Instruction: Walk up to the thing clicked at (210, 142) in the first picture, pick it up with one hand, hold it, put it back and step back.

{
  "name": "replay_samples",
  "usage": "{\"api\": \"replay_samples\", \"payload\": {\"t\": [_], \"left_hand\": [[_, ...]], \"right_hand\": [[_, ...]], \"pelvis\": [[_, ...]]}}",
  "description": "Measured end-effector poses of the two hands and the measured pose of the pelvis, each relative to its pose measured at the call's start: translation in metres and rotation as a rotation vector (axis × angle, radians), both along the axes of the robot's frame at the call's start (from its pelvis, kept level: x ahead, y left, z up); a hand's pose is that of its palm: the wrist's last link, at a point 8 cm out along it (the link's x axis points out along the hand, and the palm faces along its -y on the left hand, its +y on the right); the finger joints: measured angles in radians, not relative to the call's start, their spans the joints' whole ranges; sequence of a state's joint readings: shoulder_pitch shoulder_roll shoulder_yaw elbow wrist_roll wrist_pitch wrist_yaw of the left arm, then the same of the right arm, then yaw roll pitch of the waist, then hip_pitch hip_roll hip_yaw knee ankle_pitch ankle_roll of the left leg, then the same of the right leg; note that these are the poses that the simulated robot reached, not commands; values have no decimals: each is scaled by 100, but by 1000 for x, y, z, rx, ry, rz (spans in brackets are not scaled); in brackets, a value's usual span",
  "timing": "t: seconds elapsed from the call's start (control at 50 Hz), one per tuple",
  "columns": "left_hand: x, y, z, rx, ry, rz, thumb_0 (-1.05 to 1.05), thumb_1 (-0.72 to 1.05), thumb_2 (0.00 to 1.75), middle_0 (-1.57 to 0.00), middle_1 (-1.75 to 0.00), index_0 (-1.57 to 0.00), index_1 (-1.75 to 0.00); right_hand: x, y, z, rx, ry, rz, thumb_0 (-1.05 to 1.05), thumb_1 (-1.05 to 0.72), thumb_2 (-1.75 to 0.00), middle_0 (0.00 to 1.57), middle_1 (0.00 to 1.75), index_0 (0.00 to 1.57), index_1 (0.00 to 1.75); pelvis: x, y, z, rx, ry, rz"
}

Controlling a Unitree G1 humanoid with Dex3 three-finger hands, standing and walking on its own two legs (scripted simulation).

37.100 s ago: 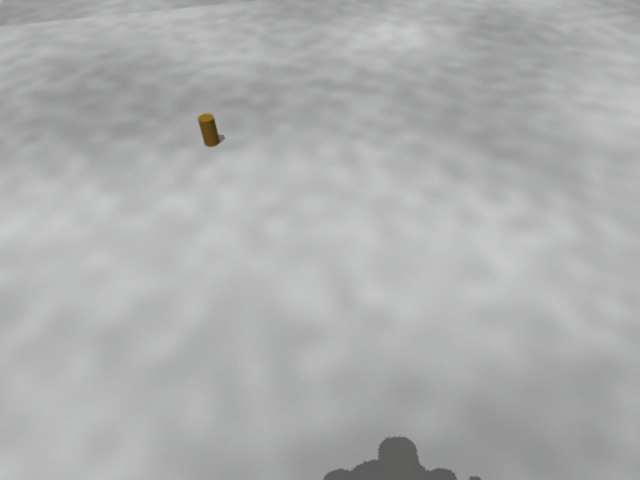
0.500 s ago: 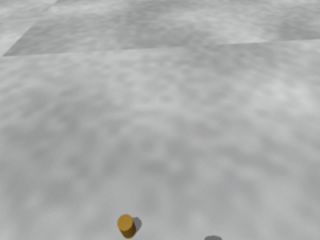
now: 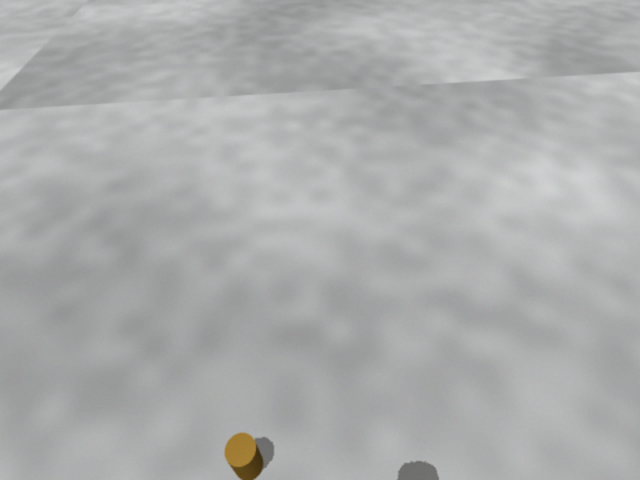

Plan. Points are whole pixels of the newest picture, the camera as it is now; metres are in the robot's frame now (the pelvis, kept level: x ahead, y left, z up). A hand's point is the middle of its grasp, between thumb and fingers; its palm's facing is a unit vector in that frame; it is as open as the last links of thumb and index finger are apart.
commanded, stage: stand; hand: left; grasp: from the side
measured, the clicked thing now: (245, 457) +0.34 +0.23 -0.70
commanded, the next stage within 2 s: step back in 0.84 s
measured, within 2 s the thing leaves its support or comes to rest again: neither
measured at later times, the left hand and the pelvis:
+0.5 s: hand out of the picture +0.09 +0.24 -0.16, palm faces -0.04 -0.94 -0.33, open 7.4 cm; pelvis +0.02 +0.00 +0.00, yaw -1 degrees
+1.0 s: hand out of the picture +0.10 +0.25 -0.16, palm faces -0.04 -0.93 -0.38, open 7.4 cm; pelvis +0.00 -0.01 -0.01, yaw -1 degrees
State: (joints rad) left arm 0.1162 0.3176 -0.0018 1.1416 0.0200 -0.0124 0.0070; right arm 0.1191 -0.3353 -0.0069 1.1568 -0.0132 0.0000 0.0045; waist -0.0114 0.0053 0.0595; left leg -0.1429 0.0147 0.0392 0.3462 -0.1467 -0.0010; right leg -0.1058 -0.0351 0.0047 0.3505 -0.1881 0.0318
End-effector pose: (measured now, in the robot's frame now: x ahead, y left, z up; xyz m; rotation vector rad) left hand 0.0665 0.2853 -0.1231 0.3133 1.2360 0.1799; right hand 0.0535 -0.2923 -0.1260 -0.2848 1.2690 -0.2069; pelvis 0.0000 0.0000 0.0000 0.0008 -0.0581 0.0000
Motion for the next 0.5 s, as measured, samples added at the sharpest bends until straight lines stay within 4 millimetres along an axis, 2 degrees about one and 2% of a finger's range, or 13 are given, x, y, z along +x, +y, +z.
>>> {"api": "replay_samples", "payload": {"t": [0.5], "left_hand": [[24, 3, 2, 5, 6, -2, 1, 91, 90, -20, -30, -20, -30]], "right_hand": [[26, -1, 2, -5, -9, 1, 0, -91, -90, 20, 30, 20, 30]], "pelvis": [[19, 0, 1, 2, 16, -9]]}}
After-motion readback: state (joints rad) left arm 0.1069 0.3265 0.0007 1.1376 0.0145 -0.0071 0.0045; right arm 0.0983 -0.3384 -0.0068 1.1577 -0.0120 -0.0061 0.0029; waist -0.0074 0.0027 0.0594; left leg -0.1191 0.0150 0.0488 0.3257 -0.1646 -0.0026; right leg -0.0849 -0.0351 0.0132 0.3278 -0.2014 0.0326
